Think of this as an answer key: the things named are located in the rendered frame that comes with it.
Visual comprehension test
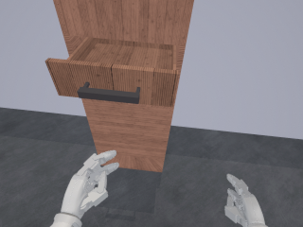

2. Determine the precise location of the robot left forearm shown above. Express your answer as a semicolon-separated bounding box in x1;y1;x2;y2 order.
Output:
50;212;82;227

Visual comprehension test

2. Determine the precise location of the left robot hand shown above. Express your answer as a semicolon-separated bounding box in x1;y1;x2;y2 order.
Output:
61;149;119;219

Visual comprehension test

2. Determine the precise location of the cabinet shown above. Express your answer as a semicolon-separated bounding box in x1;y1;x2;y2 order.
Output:
53;0;194;172

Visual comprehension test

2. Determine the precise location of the right robot hand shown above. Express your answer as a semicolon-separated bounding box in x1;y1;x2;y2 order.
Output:
224;173;265;227

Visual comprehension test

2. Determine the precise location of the handle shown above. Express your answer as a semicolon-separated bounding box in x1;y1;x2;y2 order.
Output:
77;81;140;104

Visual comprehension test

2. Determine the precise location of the drawer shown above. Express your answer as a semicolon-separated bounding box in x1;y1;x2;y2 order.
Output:
45;37;179;108

